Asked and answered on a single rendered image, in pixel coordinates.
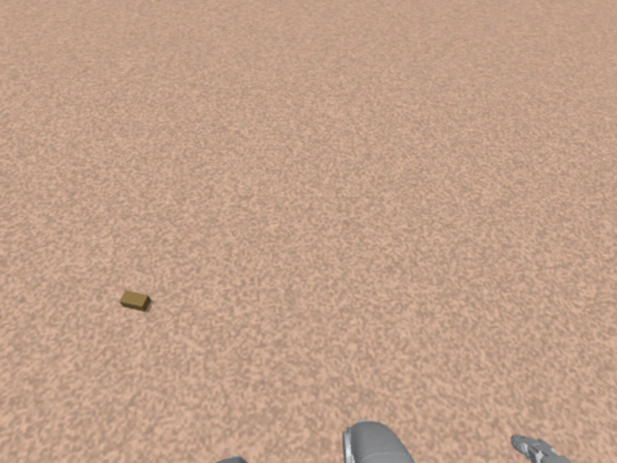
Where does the small box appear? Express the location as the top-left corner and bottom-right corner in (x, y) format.
(120, 290), (151, 312)

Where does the right robot hand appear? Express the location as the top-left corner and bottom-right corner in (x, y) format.
(511, 435), (572, 463)

